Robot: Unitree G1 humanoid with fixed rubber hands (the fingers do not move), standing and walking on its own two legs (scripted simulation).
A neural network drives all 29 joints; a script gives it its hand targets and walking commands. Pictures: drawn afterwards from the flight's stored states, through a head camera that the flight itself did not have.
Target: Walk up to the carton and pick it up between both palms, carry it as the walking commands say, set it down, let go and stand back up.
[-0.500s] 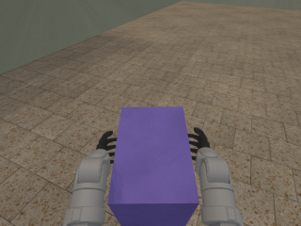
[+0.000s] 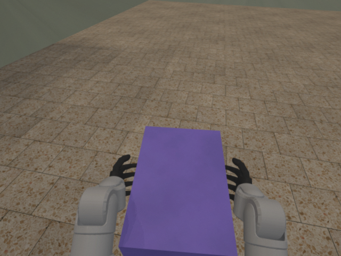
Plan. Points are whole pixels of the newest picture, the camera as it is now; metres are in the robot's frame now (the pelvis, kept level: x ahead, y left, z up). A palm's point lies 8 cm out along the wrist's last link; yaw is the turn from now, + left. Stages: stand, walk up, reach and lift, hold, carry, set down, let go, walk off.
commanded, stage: carry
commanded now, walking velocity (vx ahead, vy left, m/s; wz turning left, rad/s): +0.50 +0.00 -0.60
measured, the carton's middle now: (178, 201) +0.26 -0.01 +0.04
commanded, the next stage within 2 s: none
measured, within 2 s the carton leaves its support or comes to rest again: neither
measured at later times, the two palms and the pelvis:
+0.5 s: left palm (171, 116) +0.56 +0.01 +0.07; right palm (255, 135) +0.46 -0.25 +0.07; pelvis +0.27 -0.02 +0.00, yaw -22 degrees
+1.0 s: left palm (200, 85) +0.79 -0.12 +0.08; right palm (269, 97) +0.69 -0.37 +0.08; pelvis +0.50 -0.14 -0.01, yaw -27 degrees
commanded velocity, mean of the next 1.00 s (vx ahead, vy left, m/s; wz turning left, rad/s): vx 0.22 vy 0.00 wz -0.26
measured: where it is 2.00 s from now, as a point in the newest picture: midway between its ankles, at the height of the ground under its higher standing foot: (232, 163)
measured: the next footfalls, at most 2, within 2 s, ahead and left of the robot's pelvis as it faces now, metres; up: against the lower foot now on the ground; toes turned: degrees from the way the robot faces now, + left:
left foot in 0.28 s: +0.38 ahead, +0.08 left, +0.00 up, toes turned -2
right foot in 0.54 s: +0.36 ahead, -0.14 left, +0.00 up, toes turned -30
